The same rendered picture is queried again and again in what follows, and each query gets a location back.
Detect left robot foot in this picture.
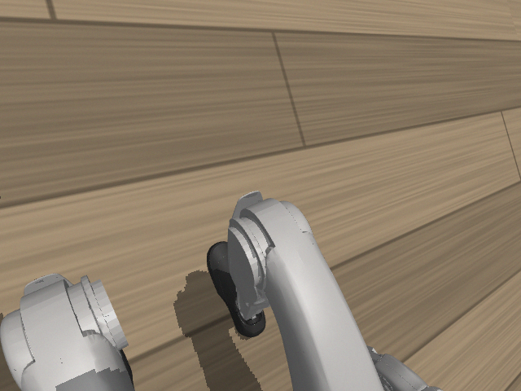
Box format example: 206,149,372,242
120,349,134,386

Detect right robot foot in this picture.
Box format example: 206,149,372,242
207,241,265,337

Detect right robot hand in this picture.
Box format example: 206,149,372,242
367,345,429,391

